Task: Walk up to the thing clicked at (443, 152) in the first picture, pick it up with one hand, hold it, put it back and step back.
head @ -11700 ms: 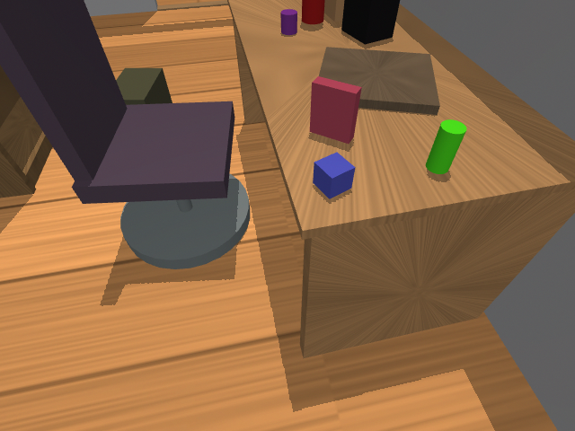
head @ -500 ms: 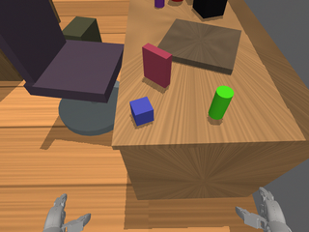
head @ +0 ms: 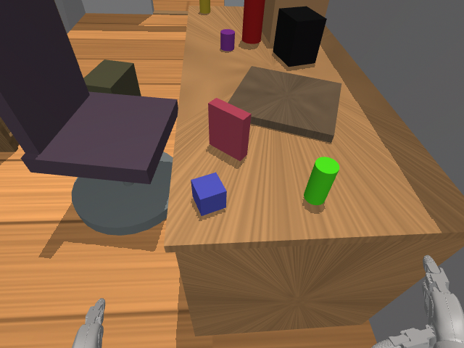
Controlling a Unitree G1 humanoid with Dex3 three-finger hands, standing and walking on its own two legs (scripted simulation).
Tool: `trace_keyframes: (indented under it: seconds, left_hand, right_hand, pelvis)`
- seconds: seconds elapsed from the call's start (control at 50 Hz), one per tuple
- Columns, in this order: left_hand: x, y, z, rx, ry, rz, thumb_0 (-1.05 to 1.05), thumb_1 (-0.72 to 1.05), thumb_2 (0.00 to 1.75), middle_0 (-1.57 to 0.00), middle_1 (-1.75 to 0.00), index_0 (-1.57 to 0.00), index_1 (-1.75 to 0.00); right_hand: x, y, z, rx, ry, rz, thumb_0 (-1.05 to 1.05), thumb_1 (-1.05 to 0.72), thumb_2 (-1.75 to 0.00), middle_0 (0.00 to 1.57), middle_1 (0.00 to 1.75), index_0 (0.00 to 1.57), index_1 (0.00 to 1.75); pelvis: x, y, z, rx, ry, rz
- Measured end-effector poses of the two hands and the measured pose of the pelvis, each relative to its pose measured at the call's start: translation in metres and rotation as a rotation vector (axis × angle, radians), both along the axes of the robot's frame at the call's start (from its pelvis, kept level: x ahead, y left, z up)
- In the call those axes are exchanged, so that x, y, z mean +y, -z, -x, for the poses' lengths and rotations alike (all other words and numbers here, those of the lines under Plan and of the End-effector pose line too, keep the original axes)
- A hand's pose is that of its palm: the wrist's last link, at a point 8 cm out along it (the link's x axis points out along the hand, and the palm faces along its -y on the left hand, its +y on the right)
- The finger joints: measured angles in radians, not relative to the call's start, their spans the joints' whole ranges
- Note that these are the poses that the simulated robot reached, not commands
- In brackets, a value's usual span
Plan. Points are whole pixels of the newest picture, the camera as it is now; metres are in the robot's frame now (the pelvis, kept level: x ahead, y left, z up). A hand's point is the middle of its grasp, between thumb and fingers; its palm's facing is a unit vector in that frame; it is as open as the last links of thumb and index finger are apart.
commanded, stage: rise first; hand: right
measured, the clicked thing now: (320, 181) +0.46 -0.20 +0.00
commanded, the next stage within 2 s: go down in 0.98 s
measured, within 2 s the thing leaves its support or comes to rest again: neither
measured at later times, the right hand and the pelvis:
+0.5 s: hand (428, 306) +0.17 -0.26 +0.06, palm faces +0.35 +0.85 -0.40, open 17.6 cm; pelvis -0.02 +0.00 +0.00, yaw -1 degrees
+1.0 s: hand (449, 302) +0.16 -0.27 +0.10, palm faces +0.36 +0.84 -0.41, open 17.4 cm; pelvis -0.03 +0.00 +0.00, yaw +0 degrees
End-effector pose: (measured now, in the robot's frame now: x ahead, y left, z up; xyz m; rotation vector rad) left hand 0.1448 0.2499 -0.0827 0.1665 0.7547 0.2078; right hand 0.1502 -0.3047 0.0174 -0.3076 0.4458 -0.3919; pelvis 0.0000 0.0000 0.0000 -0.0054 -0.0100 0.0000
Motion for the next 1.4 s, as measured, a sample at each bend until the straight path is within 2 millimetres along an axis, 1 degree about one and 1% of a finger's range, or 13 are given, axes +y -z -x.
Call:
trace_keyframes:
  seconds: [0.08, 0.2, 0.34, 0.44, 0.64, 0.86, 1.02, 1.1, 1.2, 1.3, 1.4]
  left_hand:
    - [0.007, 0.003, 0.006, 0.029, -0.007, -0.01, 0.0, -0.5, 0.04, -0.06, -0.05, -0.07, -0.05]
    - [0.012, 0.002, 0.008, 0.027, -0.009, -0.021, -0.01, -0.52, 0.05, -0.06, -0.05, -0.07, -0.05]
    - [0.015, 0.0, 0.008, 0.005, -0.015, -0.016, -0.01, -0.53, 0.05, -0.06, -0.05, -0.06, -0.06]
    - [0.012, -0.002, 0.009, -0.015, -0.01, -0.01, -0.01, -0.53, 0.05, -0.06, -0.05, -0.06, -0.06]
    - [0.011, -0.002, 0.018, -0.024, -0.016, -0.004, -0.01, -0.53, 0.05, -0.06, -0.05, -0.06, -0.06]
    - [0.006, 0.001, 0.025, -0.019, -0.017, 0.008, -0.01, -0.53, 0.06, -0.06, -0.05, -0.06, -0.06]
    - [0.008, -0.001, 0.026, -0.031, -0.024, 0.003, -0.01, -0.53, 0.07, -0.06, -0.06, -0.06, -0.06]
    - [0.007, 0.001, 0.027, -0.019, -0.025, 0.005, -0.01, -0.53, 0.07, -0.06, -0.06, -0.06, -0.06]
    - [0.005, 0.002, 0.024, -0.016, -0.012, -0.002, -0.01, -0.52, 0.06, -0.06, -0.06, -0.07, -0.06]
    - [0.007, 0.004, 0.02, -0.013, -0.022, -0.006, -0.01, -0.52, 0.05, -0.06, -0.05, -0.06, -0.05]
    - [0.01, 0.003, 0.017, -0.011, -0.027, -0.03, -0.01, -0.52, 0.04, -0.06, -0.05, -0.06, -0.05]
  right_hand:
    - [0.0, -0.013, 0.003, -0.04, -0.006, 0.023, -0.01, 0.55, -0.05, 0.05, 0.06, 0.05, 0.06]
    - [0.002, -0.032, 0.004, -0.113, -0.027, 0.063, -0.01, 0.57, -0.04, 0.05, 0.06, 0.05, 0.06]
    - [0.003, -0.052, 0.01, -0.188, -0.041, 0.096, -0.02, 0.57, -0.04, 0.05, 0.06, 0.05, 0.06]
    - [0.003, -0.063, 0.015, -0.234, -0.051, 0.114, -0.02, 0.56, -0.04, 0.06, 0.06, 0.05, 0.06]
    - [0.001, -0.081, 0.022, -0.313, -0.072, 0.154, -0.02, 0.55, -0.04, 0.06, 0.06, 0.05, 0.06]
    - [0.001, -0.095, 0.023, -0.372, -0.099, 0.182, -0.02, 0.54, -0.05, 0.06, 0.06, 0.06, 0.06]
    - [-0.001, -0.103, 0.025, -0.405, -0.108, 0.203, -0.02, 0.54, -0.05, 0.06, 0.06, 0.06, 0.06]
    - [-0.001, -0.106, 0.027, -0.413, -0.112, 0.208, -0.02, 0.53, -0.05, 0.06, 0.06, 0.06, 0.06]
    - [0.001, -0.112, 0.027, -0.47, -0.118, 0.218, -0.02, 0.51, -0.06, 0.06, 0.06, 0.05, 0.06]
    - [-0.007, -0.11, 0.02, -0.493, -0.1, 0.2, -0.01, 0.51, -0.06, 0.05, 0.06, 0.05, 0.06]
    - [-0.021, -0.11, 0.003, -0.504, -0.1, 0.156, -0.02, 0.54, -0.06, 0.05, 0.06, 0.05, 0.06]
  pelvis:
    - [0.001, 0.0, 0.002, -0.009, 0.0, 0.001]
    - [0.004, 0.0, 0.006, -0.016, 0.003, 0.002]
    - [0.006, 0.0, 0.01, -0.027, 0.007, 0.002]
    - [0.005, 0.0, 0.013, -0.034, 0.009, 0.002]
    - [0.003, 0.0, 0.02, -0.045, 0.009, 0.002]
    - [0.001, -0.001, 0.027, -0.049, 0.008, 0.0]
    - [0.0, -0.001, 0.027, -0.052, 0.007, 0.0]
    - [-0.001, -0.001, 0.027, -0.05, 0.007, -0.001]
    - [-0.001, 0.0, 0.027, -0.043, 0.007, -0.001]
    - [0.001, 0.001, 0.027, -0.039, 0.011, -0.001]
    - [0.003, 0.002, 0.028, -0.036, 0.018, -0.002]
